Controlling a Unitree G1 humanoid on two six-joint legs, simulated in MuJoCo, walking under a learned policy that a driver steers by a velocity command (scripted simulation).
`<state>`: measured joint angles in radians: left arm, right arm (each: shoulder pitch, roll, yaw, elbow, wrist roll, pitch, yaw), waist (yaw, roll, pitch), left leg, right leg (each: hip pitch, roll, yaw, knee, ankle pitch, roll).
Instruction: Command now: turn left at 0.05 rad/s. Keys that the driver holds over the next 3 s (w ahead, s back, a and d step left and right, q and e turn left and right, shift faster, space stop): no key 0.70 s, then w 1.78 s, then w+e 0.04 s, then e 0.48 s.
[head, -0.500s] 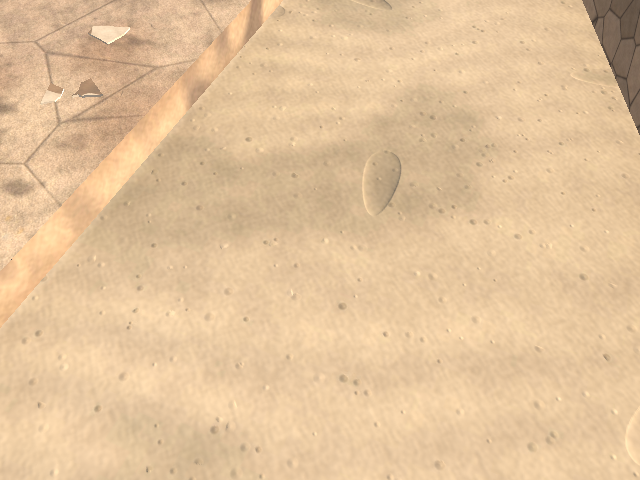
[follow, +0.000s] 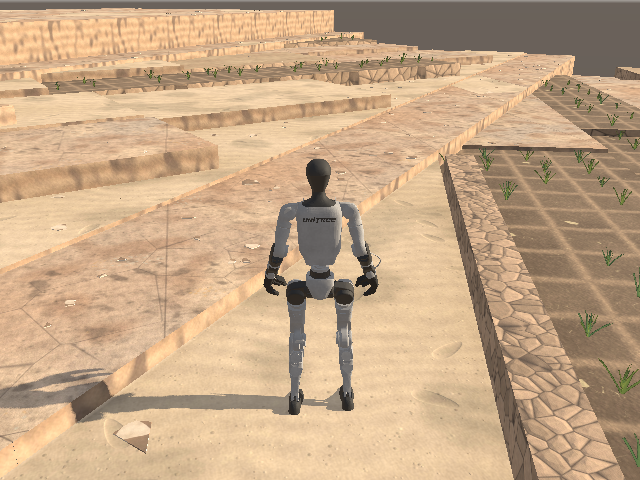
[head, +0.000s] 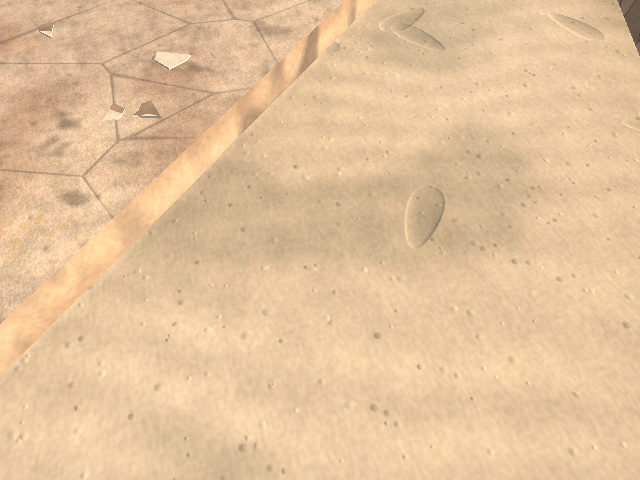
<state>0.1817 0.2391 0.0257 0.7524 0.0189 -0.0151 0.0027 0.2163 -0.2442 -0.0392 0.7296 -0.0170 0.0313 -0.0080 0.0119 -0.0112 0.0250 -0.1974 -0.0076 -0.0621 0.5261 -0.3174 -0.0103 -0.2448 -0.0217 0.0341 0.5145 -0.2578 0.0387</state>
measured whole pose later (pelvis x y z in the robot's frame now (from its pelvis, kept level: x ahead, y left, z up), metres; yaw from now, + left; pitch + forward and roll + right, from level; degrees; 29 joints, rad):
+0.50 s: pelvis +0.00 +0.01 +0.00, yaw +0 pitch -2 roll +0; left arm 0.22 0.24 0.04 0.94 0.00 0.00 0.04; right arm 0.24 -0.22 -0.03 0.85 -0.01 0.00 -0.02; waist 0.01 0.00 0.04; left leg -0.17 -0.03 -0.05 0.52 -0.32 0.01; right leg -0.22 -0.04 0.05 0.51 -0.26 0.06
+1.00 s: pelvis +0.05 -0.03 +0.00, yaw +0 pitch +0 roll +0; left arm 0.32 0.22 0.05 1.05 -0.01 -0.10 -0.01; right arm 0.33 -0.26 -0.05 0.96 0.04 -0.04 -0.02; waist 0.02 0.04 0.00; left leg -0.27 -0.01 -0.07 0.87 -0.47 0.03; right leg -0.21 0.02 -0.04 0.55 -0.33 -0.05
